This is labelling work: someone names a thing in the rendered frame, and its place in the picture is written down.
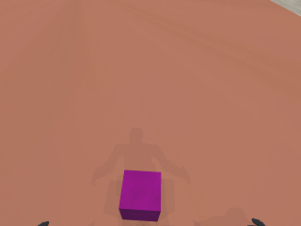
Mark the carton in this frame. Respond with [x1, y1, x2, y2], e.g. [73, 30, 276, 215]
[119, 169, 162, 222]

